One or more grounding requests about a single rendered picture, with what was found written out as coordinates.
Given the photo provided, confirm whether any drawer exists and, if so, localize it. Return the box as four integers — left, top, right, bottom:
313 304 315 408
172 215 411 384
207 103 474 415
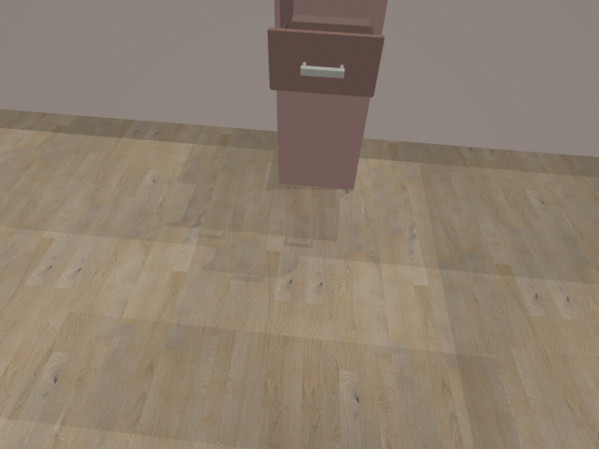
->
268 21 385 97

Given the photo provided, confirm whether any handle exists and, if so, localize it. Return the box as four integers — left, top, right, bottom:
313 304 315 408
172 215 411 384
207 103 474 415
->
300 62 344 79

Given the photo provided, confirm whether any cabinet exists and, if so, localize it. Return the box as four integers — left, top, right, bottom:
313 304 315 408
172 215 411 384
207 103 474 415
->
274 0 387 190

